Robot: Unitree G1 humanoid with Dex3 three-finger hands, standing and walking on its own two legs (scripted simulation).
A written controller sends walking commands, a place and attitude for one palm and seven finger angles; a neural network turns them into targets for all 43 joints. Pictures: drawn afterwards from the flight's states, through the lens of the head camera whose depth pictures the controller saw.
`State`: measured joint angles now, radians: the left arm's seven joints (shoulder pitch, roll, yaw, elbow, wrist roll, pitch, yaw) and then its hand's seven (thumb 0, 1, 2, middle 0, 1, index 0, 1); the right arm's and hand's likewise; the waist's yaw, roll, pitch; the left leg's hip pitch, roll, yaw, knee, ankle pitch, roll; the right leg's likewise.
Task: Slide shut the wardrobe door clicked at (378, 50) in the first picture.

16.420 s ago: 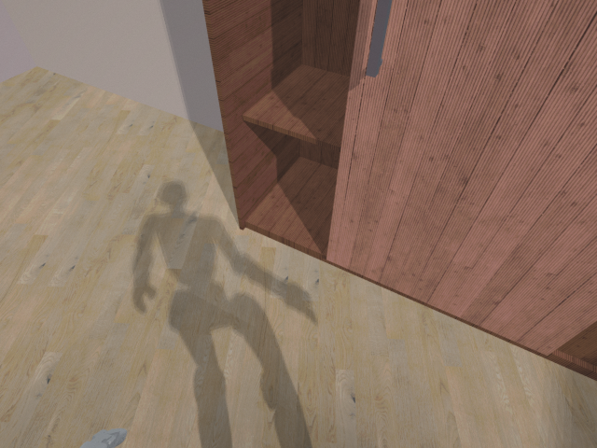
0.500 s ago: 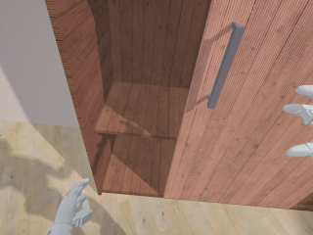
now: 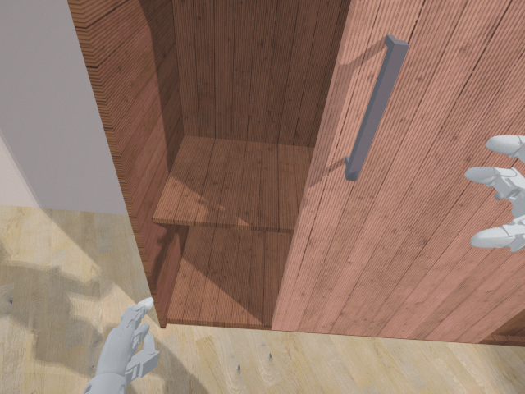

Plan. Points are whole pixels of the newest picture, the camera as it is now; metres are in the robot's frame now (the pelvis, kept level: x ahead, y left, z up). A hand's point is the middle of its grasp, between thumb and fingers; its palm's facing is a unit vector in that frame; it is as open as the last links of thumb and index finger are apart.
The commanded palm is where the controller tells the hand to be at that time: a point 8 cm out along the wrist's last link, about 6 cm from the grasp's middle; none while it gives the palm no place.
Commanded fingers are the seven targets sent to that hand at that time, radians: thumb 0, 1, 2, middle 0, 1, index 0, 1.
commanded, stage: move the hooked fingers beside the handle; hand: right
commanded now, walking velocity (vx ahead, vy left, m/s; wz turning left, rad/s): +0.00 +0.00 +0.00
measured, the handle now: (368, 114) +0.52 -0.18 +0.22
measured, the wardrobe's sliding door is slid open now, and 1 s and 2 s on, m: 0.41 0.41 0.41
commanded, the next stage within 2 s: none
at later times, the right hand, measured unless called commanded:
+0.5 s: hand (471, 172) +0.35 -0.27 +0.23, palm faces +0.11 +0.99 -0.04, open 14.0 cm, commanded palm +0.32 -0.31 +0.24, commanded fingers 0.00 0.50 -0.30 0.30 1.20 0.30 1.20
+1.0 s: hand (436, 147) +0.41 -0.25 +0.23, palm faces +0.09 +1.00 -0.02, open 14.0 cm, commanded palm +0.38 -0.29 +0.23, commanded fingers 0.00 0.50 -0.30 0.30 1.20 0.30 1.20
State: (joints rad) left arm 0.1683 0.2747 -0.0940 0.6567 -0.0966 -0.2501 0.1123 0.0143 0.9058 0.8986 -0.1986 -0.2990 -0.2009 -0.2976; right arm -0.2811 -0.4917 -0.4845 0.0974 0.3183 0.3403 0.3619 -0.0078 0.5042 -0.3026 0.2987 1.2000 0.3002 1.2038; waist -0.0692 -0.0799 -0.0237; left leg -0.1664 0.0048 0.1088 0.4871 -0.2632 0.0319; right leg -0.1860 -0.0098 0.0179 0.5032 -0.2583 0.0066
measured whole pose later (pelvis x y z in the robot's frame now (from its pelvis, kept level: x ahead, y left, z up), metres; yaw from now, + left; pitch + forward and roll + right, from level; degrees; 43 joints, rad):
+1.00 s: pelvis +0.01 -0.02 +0.00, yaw +2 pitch +0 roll +0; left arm 0.24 0.27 -0.07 0.66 -0.08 -0.18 0.10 0.01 0.91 0.90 -0.20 -0.30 -0.20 -0.30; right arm -0.60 -0.47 -0.39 0.48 0.21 0.25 0.25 -0.01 0.50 -0.30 0.30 1.20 0.30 1.20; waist 0.00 -0.05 -0.03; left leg -0.20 0.01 0.07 0.43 -0.23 0.01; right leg -0.20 0.00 -0.02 0.44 -0.24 -0.01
